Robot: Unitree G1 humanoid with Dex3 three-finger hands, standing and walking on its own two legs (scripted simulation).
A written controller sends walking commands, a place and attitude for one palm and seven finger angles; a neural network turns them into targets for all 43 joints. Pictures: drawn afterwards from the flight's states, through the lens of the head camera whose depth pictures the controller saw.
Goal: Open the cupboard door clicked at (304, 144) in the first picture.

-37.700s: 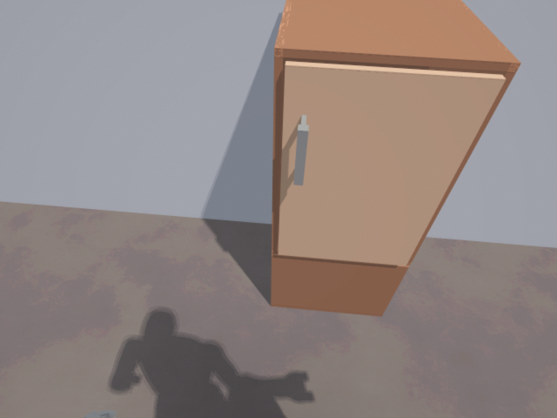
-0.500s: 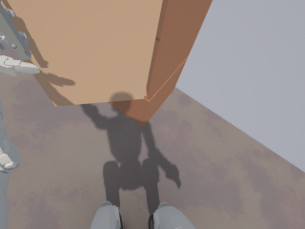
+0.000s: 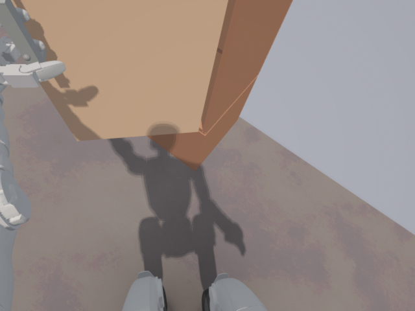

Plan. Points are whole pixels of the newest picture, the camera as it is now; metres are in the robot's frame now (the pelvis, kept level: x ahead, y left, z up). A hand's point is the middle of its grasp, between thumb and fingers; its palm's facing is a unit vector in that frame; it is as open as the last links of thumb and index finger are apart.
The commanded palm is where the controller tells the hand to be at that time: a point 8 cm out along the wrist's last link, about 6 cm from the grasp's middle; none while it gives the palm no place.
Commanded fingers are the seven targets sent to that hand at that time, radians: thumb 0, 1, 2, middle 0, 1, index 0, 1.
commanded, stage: close the thumb around the handle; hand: left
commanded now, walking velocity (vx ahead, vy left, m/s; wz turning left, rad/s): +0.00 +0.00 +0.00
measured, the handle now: (24, 32) +0.59 +0.26 +0.10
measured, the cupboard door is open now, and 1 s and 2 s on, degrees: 46 59 88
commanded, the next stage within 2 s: pull the door open along its arc in 0.38 s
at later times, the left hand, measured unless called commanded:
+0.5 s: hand (38, 53) +0.55 +0.23 +0.10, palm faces +0.08 -1.00 +0.00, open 5.5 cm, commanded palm +0.53 +0.27 +0.10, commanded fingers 0.00 0.90 0.90 -0.40 -1.35 -0.40 -1.35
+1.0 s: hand (45, 94) +0.47 +0.21 +0.10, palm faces +0.03 -1.00 +0.01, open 5.8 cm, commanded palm +0.41 +0.26 +0.10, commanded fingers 0.00 0.90 0.90 -0.40 -1.35 -0.40 -1.35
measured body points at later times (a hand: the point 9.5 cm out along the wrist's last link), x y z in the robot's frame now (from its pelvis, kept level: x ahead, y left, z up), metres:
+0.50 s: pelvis +0.01 +0.00 +0.00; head +0.15 +0.03 +0.43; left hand +0.54 +0.29 +0.11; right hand -0.04 -0.26 -0.09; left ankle +0.04 +0.08 -0.67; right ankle -0.01 -0.13 -0.67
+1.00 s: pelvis +0.02 -0.01 +0.02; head +0.11 +0.01 +0.46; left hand +0.46 +0.27 +0.10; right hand +0.05 -0.27 -0.09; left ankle +0.04 +0.08 -0.67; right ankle -0.01 -0.13 -0.67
